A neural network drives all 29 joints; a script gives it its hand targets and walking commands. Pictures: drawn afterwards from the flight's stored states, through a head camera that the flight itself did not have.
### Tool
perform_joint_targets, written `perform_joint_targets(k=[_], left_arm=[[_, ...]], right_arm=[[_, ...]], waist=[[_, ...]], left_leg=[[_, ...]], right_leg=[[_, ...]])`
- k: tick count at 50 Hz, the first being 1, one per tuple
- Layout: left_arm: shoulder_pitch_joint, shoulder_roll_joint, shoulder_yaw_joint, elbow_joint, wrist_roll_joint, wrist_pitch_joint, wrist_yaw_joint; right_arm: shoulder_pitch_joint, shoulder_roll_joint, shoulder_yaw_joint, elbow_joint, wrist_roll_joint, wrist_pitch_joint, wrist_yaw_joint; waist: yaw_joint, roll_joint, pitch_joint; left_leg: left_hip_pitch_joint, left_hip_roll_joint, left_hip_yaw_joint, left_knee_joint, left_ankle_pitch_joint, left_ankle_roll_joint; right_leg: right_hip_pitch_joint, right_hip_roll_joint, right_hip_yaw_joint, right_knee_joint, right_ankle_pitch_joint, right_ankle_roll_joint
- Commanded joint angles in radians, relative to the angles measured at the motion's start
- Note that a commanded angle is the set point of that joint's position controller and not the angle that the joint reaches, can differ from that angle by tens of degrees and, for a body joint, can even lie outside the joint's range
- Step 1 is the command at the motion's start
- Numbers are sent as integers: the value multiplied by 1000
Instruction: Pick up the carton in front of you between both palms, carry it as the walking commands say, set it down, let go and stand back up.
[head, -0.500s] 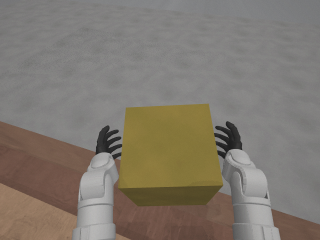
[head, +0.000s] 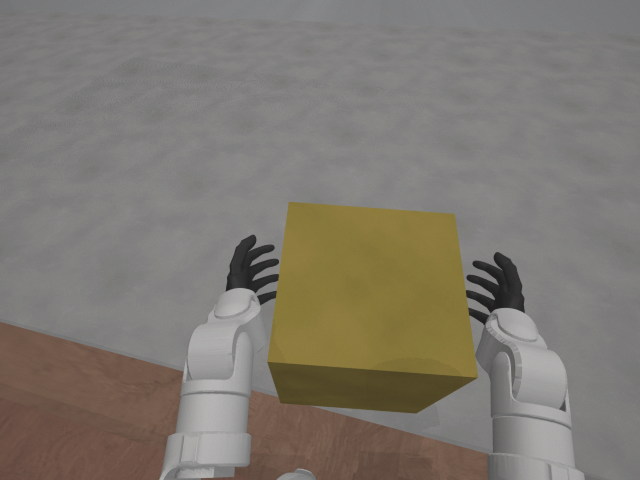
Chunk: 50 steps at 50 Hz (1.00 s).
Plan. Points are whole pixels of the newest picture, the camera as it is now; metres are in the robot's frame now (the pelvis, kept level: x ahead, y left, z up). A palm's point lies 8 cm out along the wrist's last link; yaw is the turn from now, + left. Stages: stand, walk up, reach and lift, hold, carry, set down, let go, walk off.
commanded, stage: carry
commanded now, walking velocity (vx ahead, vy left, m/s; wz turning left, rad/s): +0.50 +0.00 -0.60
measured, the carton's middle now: (358, 318) +0.34 +0.03 +0.02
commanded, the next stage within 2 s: none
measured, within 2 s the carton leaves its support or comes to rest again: neither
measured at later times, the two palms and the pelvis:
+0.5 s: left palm (345, 227) +0.68 +0.09 -0.13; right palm (489, 266) +0.58 -0.20 -0.11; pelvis +0.33 +0.02 -0.19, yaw -13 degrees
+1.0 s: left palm (402, 190) +1.08 -0.05 -0.31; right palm (495, 231) +0.93 -0.32 -0.33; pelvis +0.73 -0.04 -0.39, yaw -31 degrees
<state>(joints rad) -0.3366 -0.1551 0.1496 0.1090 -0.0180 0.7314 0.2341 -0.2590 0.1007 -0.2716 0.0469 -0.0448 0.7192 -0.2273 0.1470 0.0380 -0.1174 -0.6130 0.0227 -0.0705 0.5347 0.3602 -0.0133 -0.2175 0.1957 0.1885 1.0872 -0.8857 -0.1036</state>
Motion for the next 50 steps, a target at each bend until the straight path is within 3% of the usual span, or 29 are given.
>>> perform_joint_targets(k=[1,2,3,4,5,6,7,8,11,13,15,16,22,23,24,25,26,27,28,29,30,33,36,39,45,46,48,49,50], left_arm=[[-397,-625,-496,-65,-124,27,-16],[-405,-624,-493,-85,-124,39,-11],[-453,-625,-482,-95,-113,49,-2],[-468,-592,-451,-72,-109,62,7],[-410,-548,-405,-68,-89,77,21],[-419,-522,-370,-62,-76,82,36],[-389,-550,-353,-69,-64,84,40],[-453,-563,-336,-80,-56,79,39],[-540,-663,-385,-98,-78,68,0],[-564,-713,-427,-109,-89,51,-20],[-565,-718,-452,-127,-99,28,-28],[-577,-733,-459,-138,-96,20,-27],[-414,-640,-444,-159,-49,-2,-12],[-395,-617,-438,-164,-47,0,-11],[-365,-604,-428,-154,-39,4,-10],[-350,-563,-424,-156,-41,7,-5],[-319,-555,-428,-158,-37,10,-11],[-309,-562,-431,-146,-39,18,-15],[-310,-543,-453,-76,-45,27,-6],[-320,-565,-494,-93,-80,30,-2],[-360,-610,-529,-126,-126,35,-6],[-489,-680,-576,-187,-186,26,-25],[-561,-776,-599,-155,-208,11,-71],[-521,-786,-596,-93,-186,-20,-90],[-318,-707,-547,4,-139,-88,-52],[-304,-689,-544,6,-129,-90,-42],[-312,-669,-540,-1,-110,-88,-27],[-308,-667,-529,2,-105,-77,-20],[-296,-640,-511,-6,-118,-61,-11]], right_arm=[[-493,563,499,-59,111,34,-10],[-466,541,498,-63,111,43,-14],[-465,532,488,-62,101,55,-17],[-482,511,489,-51,108,67,-25],[-488,511,519,-35,149,78,-36],[-500,558,549,-55,194,84,-37],[-578,575,574,-92,214,78,-36],[-611,642,610,-93,247,79,-24],[-673,728,627,-118,247,66,20],[-656,763,631,-113,240,51,44],[-638,777,642,-115,245,30,60],[-633,763,635,-117,238,19,62],[-477,705,655,-106,231,-18,42],[-441,685,653,-97,228,-17,35],[-467,678,660,-99,224,-17,29],[-417,660,670,-102,216,-10,27],[-462,665,659,-115,202,-8,23],[-497,666,640,-101,188,2,12],[-491,633,597,-88,157,16,6],[-424,594,552,-61,136,20,-2],[-397,574,521,-54,121,20,-5],[-417,628,469,-33,110,9,4],[-529,740,525,-29,134,-28,44],[-556,770,551,-33,135,-68,53],[-468,694,563,-36,115,-115,22],[-454,665,556,-43,116,-115,15],[-417,619,552,-48,120,-101,4],[-409,570,540,-45,109,-92,-6],[-405,523,535,-37,108,-78,-23]], waist=[[-199,-212,-271],[-356,-103,-348],[-386,60,-221],[-283,166,-179],[-207,178,-211],[-206,84,-158],[-197,107,-257],[-166,32,-208],[-184,56,-121],[-203,187,-213],[-220,99,-224],[-241,0,-196],[-287,64,-88],[-263,105,-89],[-133,157,-244],[-40,67,-312],[81,-57,-273],[124,-147,-92],[-33,-265,-117],[-63,-156,-189],[-90,-27,-178],[-117,-36,-266],[-89,-17,-253],[-23,-21,-215],[37,-168,-193],[18,-152,-197],[-149,-75,-288],[-136,56,-318],[-155,171,-415]], left_leg=[[673,-27,93,121,162,12],[799,-23,72,93,-45,21],[753,60,16,-20,-61,34],[905,211,-189,196,310,71],[850,308,-394,99,115,115],[712,281,-399,78,-27,128],[679,344,-559,49,-428,221],[559,342,-561,76,-437,208],[297,289,-371,72,-496,254],[403,312,-317,118,-316,225],[550,253,-235,174,-276,154],[572,156,-147,287,-470,113],[396,58,99,385,-505,93],[374,61,131,443,-498,84],[325,147,152,628,-244,55],[305,138,239,789,35,1],[86,113,253,1224,-118,-31],[-23,-36,259,1542,-867,-5],[-280,-60,123,1463,-1072,-13],[-378,-11,27,1326,-1047,-1],[-417,23,-6,1134,-923,9],[-244,60,-63,741,-829,-37],[-194,57,-36,675,-471,-22],[-215,17,-12,333,-193,1],[74,-13,27,-198,130,0],[184,-11,36,-275,175,-7],[571,74,54,-248,85,-31],[836,178,-9,-35,344,-23],[1155,324,-225,223,572,123]], right_leg=[[-269,-187,60,118,890,-50],[-301,-169,-47,370,979,9],[-380,-41,-126,733,405,63],[-667,-36,-87,877,183,84],[-689,-100,-78,750,295,74],[-652,-153,-82,671,325,80],[-688,-175,-43,612,398,82],[-695,-209,-24,537,471,66],[-571,-211,-97,164,555,77],[-609,-208,-162,342,725,46],[-728,-206,-160,260,767,21],[-758,-201,-111,53,968,17],[-327,-115,-372,-524,1351,32],[-222,-124,-393,-556,1390,23],[40,-135,-423,-326,1489,-16],[183,-68,-478,-356,1341,-20],[368,-164,-322,-452,1225,-130],[255,-232,-191,-685,1158,-183],[449,-334,55,-387,1884,-218],[523,-391,212,-401,1778,-268],[472,-387,245,-408,1513,-240],[163,-471,451,-439,1347,-365],[66,-365,335,-366,1280,-281],[94,-186,286,-290,858,-202],[109,-72,127,-59,849,-132],[103,-67,101,13,832,-121],[-57,-106,-16,314,681,-48],[-304,-55,-98,520,223,12],[-622,-51,-112,718,65,70]])
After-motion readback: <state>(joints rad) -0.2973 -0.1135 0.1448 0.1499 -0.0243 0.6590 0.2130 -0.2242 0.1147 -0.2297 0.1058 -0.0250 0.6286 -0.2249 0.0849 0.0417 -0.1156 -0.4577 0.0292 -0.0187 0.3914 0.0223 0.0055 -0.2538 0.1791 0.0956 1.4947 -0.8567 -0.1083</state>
